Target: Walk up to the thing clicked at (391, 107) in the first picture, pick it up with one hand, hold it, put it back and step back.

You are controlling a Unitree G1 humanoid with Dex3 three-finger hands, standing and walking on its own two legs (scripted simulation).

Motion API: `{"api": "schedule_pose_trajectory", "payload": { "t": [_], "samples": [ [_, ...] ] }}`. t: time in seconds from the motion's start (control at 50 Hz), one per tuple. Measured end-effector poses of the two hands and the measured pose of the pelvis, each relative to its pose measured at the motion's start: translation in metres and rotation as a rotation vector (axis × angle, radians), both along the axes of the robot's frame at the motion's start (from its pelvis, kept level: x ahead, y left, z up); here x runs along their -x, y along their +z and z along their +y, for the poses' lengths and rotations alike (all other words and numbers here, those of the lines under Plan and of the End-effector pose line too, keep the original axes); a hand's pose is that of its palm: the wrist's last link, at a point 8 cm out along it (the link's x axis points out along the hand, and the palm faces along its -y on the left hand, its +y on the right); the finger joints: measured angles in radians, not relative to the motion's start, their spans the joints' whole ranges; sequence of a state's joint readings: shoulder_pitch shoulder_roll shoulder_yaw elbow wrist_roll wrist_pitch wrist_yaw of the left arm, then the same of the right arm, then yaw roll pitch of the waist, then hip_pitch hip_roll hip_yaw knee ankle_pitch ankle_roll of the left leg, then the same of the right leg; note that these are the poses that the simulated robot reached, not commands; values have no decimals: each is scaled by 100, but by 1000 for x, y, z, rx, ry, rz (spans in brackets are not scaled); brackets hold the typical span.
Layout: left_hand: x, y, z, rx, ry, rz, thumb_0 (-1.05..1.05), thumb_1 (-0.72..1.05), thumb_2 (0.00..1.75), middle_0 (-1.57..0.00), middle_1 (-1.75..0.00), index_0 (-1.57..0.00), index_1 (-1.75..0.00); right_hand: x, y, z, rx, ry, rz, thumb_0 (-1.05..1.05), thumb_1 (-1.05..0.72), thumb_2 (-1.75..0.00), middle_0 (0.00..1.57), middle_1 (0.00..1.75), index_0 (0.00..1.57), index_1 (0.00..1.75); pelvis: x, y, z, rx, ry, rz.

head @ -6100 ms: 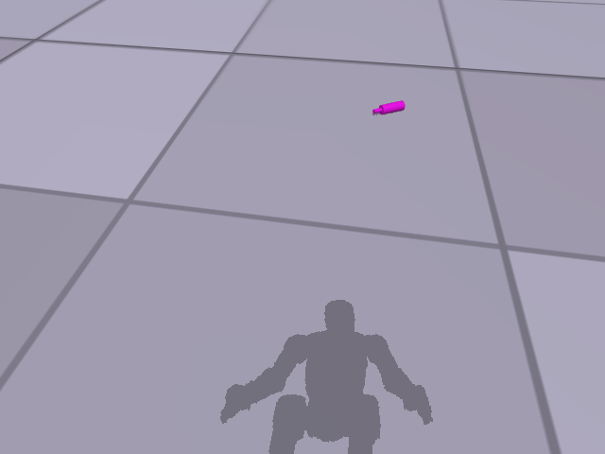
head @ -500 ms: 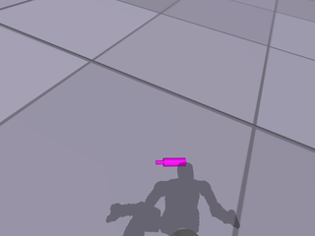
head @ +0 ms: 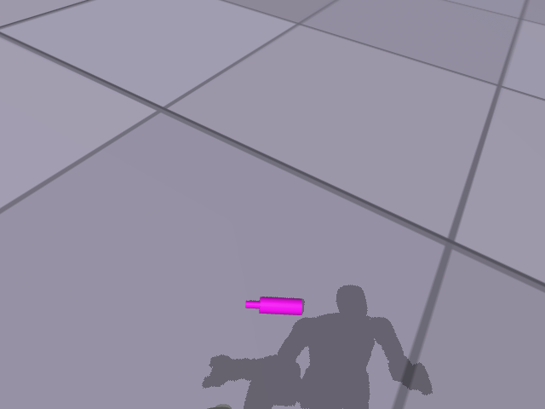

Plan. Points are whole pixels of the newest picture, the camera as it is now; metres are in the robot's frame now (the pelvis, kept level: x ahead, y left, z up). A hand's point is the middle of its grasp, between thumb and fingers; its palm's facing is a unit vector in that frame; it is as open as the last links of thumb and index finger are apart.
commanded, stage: walk up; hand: left
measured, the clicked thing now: (273, 305) +0.61 -0.01 -0.71
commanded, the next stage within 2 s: none
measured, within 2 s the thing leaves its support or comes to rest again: neither
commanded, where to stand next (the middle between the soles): +0.27 -0.31 m, yaw +4 degrees
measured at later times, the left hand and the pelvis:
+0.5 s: hand out of the picture +0.16 +0.07 -0.13, palm faces -0.01 -0.92 -0.38, open 7.4 cm; pelvis +0.08 -0.22 +0.00, yaw -1 degrees
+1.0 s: hand (332, 351) +0.27 -0.09 -0.14, palm faces -0.04 -0.93 -0.37, open 7.4 cm; pelvis +0.18 -0.37 +0.00, yaw +0 degrees
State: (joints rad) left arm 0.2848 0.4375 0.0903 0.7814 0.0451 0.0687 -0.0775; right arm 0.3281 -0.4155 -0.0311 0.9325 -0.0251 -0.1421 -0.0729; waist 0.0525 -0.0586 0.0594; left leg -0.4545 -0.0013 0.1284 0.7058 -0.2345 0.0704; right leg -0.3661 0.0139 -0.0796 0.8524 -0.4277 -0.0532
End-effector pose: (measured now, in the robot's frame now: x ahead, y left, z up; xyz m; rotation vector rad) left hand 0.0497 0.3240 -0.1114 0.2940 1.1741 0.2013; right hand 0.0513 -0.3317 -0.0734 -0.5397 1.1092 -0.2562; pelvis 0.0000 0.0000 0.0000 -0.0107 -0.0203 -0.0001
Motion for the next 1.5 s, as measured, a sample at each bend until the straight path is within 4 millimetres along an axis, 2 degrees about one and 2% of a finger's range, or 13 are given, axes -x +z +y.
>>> {"api": "schedule_pose_trajectory", "payload": {
  "t": [0.12, 0.26, 0.38, 0.44, 0.58, 0.7, 0.78, 0.92, 1.04, 1.12, 1.2, 1.38, 1.5],
  "samples": [
    [-30, -5, -44, 36, -45, 40, 1, 91, 90, -20, -30, -20, -30, 4, 20, -42, 38, -87, 2, 0, -90, -90, 21, 30, 21, 30, -20, 9, -39, -30, -20, -14],
    [-66, 0, -93, 27, -74, 37, 1, 91, 90, -20, -30, -20, -30, 8, 35, -122, 90, -120, 37, 0, -90, -90, 21, 30, 21, 30, -38, 11, -97, -25, -33, -9],
    [-101, 7, -147, -44, -79, -4, 1, 91, 90, -20, -30, -20, -30, -3, 17, -219, 123, -141, 80, 0, -90, -90, 21, 30, 21, 30, -59, -7, -170, -33, -43, 7],
    [-104, 8, -178, -74, -57, -39, 1, 91, 90, -20, -30, -20, -30, -21, 0, -256, 133, -167, 109, 1, -90, -90, 21, 30, 20, 30, -69, -15, -200, -12, -29, 2],
    [-90, 21, -241, -37, 18, 10, 1, 91, 90, -20, -30, -20, -30, -94, -3, -264, 6, -73, 68, 1, -91, -90, 20, 30, 20, 30, -101, 9, -243, -1, -12, 1],
    [-100, 6, -275, -5, 27, 71, 1, 90, 90, -20, -30, -20, -30, -141, -1, -264, -40, 0, 32, 0, -90, -90, 21, 30, 20, 30, -134, 8, -273, -3, 1, 7],
    [-130, -9, -304, 17, -14, 91, 1, 91, 90, -20, -30, -20, -30, -148, -4, -286, -20, -36, 8, 0, -90, -90, 21, 30, 21, 30, -147, 1, -292, -32, 5, -4],
    [-192, 1, -350, 20, -74, 22, 1, 91, 90, -20, -30, -20, -30, -146, 11, -344, -7, -92, 27, 0, -90, -90, 21, 30, 21, 30, -170, 9, -338, -32, -14, -14],
    [-219, 5, -382, -77, -45, -44, 0, 91, 90, -20, -30, -20, -30, -166, -21, -399, -41, -103, 91, 0, -90, -90, 21, 30, 20, 30, -188, -8, -385, -5, 12, -13],
    [-222, 14, -399, -107, -25, -38, 0, 91, 90, -20, -30, -20, -30, -193, -35, -408, -85, -91, 108, 1, -91, -90, 20, 30, 20, 30, -195, -6, -398, -7, 30, -8],
    [-220, 26, -400, -141, -3, -37, 0, 90, 90, -20, -30, -20, -30, -221, -40, -405, -123, -50, 108, 1, -91, -90, 20, 30, 20, 30, -201, -1, -401, -12, 46, 0],
    [-201, 24, -359, -201, 47, 12, 0, 90, 90, -20, -30, -20, -30, -272, -40, -373, -149, 22, 63, 0, -91, -90, 20, 30, 20, 30, -207, -6, -383, -18, 72, 21],
    [-197, 12, -343, -179, 82, 55, 1, 90, 90, -20, -30, -20, -30, -281, -34, -345, -158, 39, 27, 0, -91, -90, 20, 30, 20, 30, -208, -5, -367, -15, 81, 8]
  ]
}}
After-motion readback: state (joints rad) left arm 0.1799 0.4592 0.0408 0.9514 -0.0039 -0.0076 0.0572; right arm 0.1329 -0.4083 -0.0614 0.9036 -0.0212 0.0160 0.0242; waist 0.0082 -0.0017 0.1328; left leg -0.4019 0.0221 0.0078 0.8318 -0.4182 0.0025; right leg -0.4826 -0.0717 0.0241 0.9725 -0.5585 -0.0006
